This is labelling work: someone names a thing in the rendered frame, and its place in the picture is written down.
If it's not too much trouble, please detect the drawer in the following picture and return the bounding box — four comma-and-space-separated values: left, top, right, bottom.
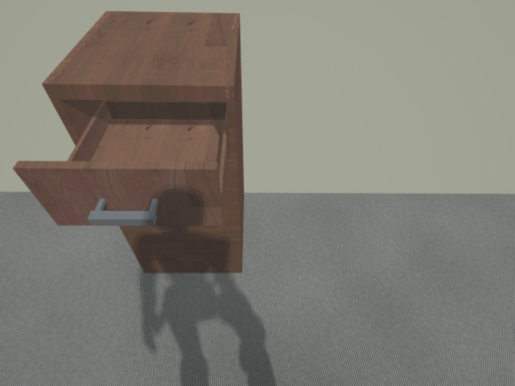
13, 100, 229, 226

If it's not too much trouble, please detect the cabinet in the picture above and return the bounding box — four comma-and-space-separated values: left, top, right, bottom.
42, 11, 244, 273

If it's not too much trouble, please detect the handle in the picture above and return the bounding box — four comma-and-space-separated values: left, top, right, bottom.
88, 199, 159, 226

